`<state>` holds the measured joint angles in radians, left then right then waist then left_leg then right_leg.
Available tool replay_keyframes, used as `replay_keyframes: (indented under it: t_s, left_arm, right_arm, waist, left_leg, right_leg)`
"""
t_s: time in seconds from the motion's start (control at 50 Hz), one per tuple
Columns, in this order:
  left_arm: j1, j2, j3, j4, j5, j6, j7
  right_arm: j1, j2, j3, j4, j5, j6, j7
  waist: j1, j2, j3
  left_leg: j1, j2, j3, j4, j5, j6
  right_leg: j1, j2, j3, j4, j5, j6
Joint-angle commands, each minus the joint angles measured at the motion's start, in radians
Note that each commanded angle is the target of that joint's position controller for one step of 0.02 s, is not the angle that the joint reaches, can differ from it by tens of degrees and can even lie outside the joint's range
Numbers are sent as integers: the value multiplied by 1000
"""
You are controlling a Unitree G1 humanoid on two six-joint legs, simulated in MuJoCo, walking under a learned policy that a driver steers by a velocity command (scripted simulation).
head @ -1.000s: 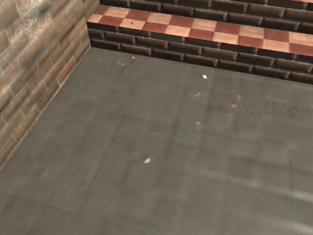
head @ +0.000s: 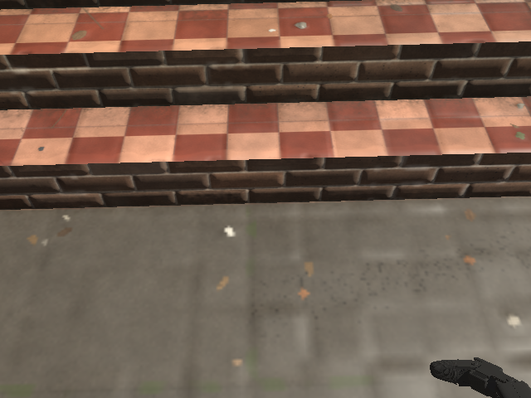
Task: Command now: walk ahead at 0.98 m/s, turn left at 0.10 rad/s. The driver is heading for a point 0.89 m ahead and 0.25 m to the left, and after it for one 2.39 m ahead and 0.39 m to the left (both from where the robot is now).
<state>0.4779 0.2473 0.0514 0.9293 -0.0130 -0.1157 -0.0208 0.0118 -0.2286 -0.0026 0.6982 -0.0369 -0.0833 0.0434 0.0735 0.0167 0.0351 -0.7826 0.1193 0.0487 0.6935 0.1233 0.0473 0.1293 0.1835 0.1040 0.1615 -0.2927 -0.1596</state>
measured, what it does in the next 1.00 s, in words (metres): walks ahead, turning left: left foot, then right foot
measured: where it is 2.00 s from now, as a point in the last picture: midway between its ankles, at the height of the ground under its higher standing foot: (253, 146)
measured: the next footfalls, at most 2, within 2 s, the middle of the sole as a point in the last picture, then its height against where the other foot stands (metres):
left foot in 0.14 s outside the picture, level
right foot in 0.54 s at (319, 282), level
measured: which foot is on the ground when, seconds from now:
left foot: up 0.00-0.12, down 0.14-0.56, up 0.58-0.90, down 0.92-1.00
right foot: down 0.00-0.14, up 0.16-0.52, down 0.54-0.90, up 0.92-1.00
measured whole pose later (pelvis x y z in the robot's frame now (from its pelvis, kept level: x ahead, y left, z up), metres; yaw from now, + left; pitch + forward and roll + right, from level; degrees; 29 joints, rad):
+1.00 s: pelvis +0.85 +0.16 -0.01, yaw +37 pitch +1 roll -2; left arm 0.35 0.24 0.01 0.91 -0.03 -0.07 0.02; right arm 0.05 -0.24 0.02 0.76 -0.06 -0.08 0.02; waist 0.09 0.01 0.06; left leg -0.46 -0.03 0.06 0.57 -0.14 0.11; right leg -0.40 0.04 0.04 1.48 -0.48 0.00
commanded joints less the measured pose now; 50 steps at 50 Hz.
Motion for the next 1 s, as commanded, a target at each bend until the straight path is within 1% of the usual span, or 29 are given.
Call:
replay_keyframes:
  t_s: [0.02,0.08,0.12,0.14,0.16,0.18,0.22,0.24,0.3,0.36,0.42,0.48,0.52,0.54,0.56,0.58,0.6,0.64,0.66,0.72,0.82,0.86,0.88,0.9,0.92,0.94,0.96,0.98,1.0]
  left_arm:
    - [55,133,16,-22,11,-25,13]
    - [36,199,26,-17,58,-3,56]
    - [-75,229,38,-43,86,24,77]
    - [-199,243,44,-77,78,25,79]
    - [-126,63,6,-126,39,-5,53]
    - [-87,95,-14,-167,18,-21,46]
    - [-245,132,-23,-202,48,-43,27]
    - [-288,116,-30,-227,72,-33,21]
    - [-308,74,-56,-277,105,23,3]
    - [-493,71,-75,-361,71,20,-13]
    - [-547,62,-80,-375,42,18,-11]
    - [-549,116,-61,-382,47,8,13]
    - [-350,191,-28,-324,50,-5,31]
    - [-163,239,-6,-279,59,-12,47]
    - [52,301,16,-235,82,-10,69]
    - [-44,360,33,-236,101,0,59]
    - [-142,239,28,-266,88,8,51]
    - [-204,126,-2,-238,82,4,48]
    - [-163,117,-9,-201,78,0,53]
    - [-119,66,-17,-121,50,-27,25]
    - [-242,133,-8,-111,30,-55,8]
    - [-225,191,-4,-97,20,-59,19]
    - [-269,187,-14,-103,11,-50,25]
    - [-287,189,-18,-110,-19,-39,25]
    - [-252,111,-30,-87,-30,-23,16]
    - [-54,12,-52,-86,-40,2,36]
    - [24,60,-33,-74,-59,28,51]
    - [10,96,-27,-76,-28,49,63]
    - [-6,94,-25,-82,13,71,66]
  right_arm:
    - [-104,-66,-5,-54,23,-8,8]
    - [33,-140,-29,-6,32,-4,0]
    - [428,-207,-64,127,43,7,-18]
    - [656,-248,-91,186,36,16,-31]
    - [619,-291,-106,209,18,30,-32]
    - [496,-265,-107,174,19,29,-17]
    - [399,-133,-86,166,20,29,-24]
    - [381,-124,-81,173,20,20,-30]
    - [362,-169,-80,177,32,-13,-32]
    - [356,-206,-98,156,35,-32,-27]
    - [416,-233,-115,168,53,-34,-11]
    - [455,-246,-125,172,46,-23,-22]
    - [421,-304,-136,163,39,-21,-28]
    - [370,-283,-131,145,34,-28,-23]
    - [330,-132,-91,109,28,-38,-28]
    - [469,-66,-60,42,98,-28,-35]
    - [383,-163,-65,90,63,-2,-48]
    - [230,-179,-73,77,32,13,-26]
    - [188,-151,-69,56,10,21,-14]
    - [117,-66,-37,-10,-1,45,-3]
    - [23,-78,-3,-82,-13,31,32]
    - [179,-97,-3,-5,-29,36,9]
    - [401,-121,-15,64,-42,38,-10]
    - [512,-147,-25,118,-56,26,-28]
    - [528,-198,-38,168,-54,9,-29]
    - [521,-283,-46,126,-62,-14,-39]
    - [450,-295,-66,94,-28,-3,-39]
    - [313,-240,-53,67,-13,10,-35]
    - [225,-168,-30,57,8,14,-37]
  waist:
    - [12,-61,63]
    - [-95,-125,-52]
    - [-286,-128,-190]
    - [-427,-52,-232]
    - [-239,340,-273]
    - [-195,179,-370]
    - [-138,-103,-95]
    - [-96,-139,-23]
    - [-18,-86,72]
    - [-60,-37,120]
    - [-130,19,58]
    - [-146,43,-8]
    - [-35,45,-149]
    - [61,40,-252]
    - [126,-136,-377]
    - [-14,-499,-524]
    - [3,-240,-357]
    - [2,-43,-156]
    - [-8,-59,-124]
    - [-61,-104,-92]
    - [-128,-88,11]
    - [-184,-148,-84]
    - [-293,-130,-173]
    - [-350,-79,-214]
    - [-332,122,-230]
    - [-200,225,-362]
    - [-168,132,-483]
    - [-101,2,-409]
    - [-45,-35,-306]
  left_leg:
    - [253,-103,110,-139,108,64]
    - [364,-223,113,-156,-63,99]
    - [678,-235,91,-169,-107,133]
    - [909,-151,-11,-169,-187,206]
    - [1293,96,-513,-106,-87,359]
    - [1320,189,-847,-317,-432,479]
    - [936,131,-719,-466,-554,377]
    - [771,71,-634,-479,-473,333]
    - [455,-42,-496,-550,-416,295]
    - [266,-113,-408,-612,-277,257]
    - [369,-124,-387,-567,-7,186]
    - [605,-106,-416,-401,211,129]
    - [659,-117,-411,-96,386,90]
    - [532,-150,-397,129,271,77]
    - [350,-198,-313,448,-341,90]
    - [76,-253,-199,699,-636,63]
    - [-6,-133,-172,698,-504,82]
    - [33,-81,-136,590,-378,57]
    - [37,-60,-135,575,-379,51]
    - [8,-32,-94,547,-354,46]
    - [326,-127,0,7,-168,39]
    - [576,-208,24,-48,-140,45]
    - [751,-202,6,-81,-73,84]
    - [917,-164,-23,-232,91,93]
    - [1066,-3,-79,-261,702,123]
    - [1158,313,-338,-69,1495,176]
    - [1155,395,-352,-100,1416,255]
    - [1025,354,-302,-158,1012,254]
    - [862,298,-251,-224,666,224]
  right_leg:
    - [-127,-240,-24,-89,942,58]
    - [77,-316,-89,145,1435,111]
    - [11,-326,-140,622,1532,138]
    - [-221,-240,-182,1094,1210,142]
    - [-805,-30,-114,1536,-162,211]
    - [-988,-89,37,1577,-142,180]
    - [-954,-200,44,1341,2,133]
    - [-896,-228,34,1262,-4,135]
    - [-793,-272,-30,1050,-18,171]
    - [-615,-274,-93,668,215,210]
    - [-470,-217,-121,461,440,197]
    - [-441,-178,-96,312,377,177]
    - [-223,-166,-83,280,227,151]
    - [3,-249,-27,334,141,131]
    - [243,-497,190,352,-101,111]
    - [381,-728,745,154,-268,-13]
    - [225,-642,644,104,-449,9]
    - [-6,-539,285,101,5,48]
    - [-48,-512,179,108,194,52]
    - [-118,-483,-26,116,576,89]
    - [-385,-353,-271,17,869,118]
    - [-362,-380,-247,171,1199,110]
    - [-366,-399,-257,394,1314,98]
    - [-458,-351,-262,642,1074,109]
    - [-647,-151,-274,1081,-19,144]
    - [-768,-75,-32,1478,-394,143]
    - [-791,-70,90,1606,-282,144]
    - [-847,-120,13,1653,-207,156]
    - [-847,-175,-51,1608,-183,169]
Velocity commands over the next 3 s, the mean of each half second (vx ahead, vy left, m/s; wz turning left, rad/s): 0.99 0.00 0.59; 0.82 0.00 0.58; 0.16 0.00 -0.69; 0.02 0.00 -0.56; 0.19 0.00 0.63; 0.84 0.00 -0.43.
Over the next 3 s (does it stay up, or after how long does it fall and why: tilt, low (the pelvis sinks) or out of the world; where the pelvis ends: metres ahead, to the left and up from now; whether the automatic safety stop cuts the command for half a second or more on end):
stays up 1.32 0.27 0.32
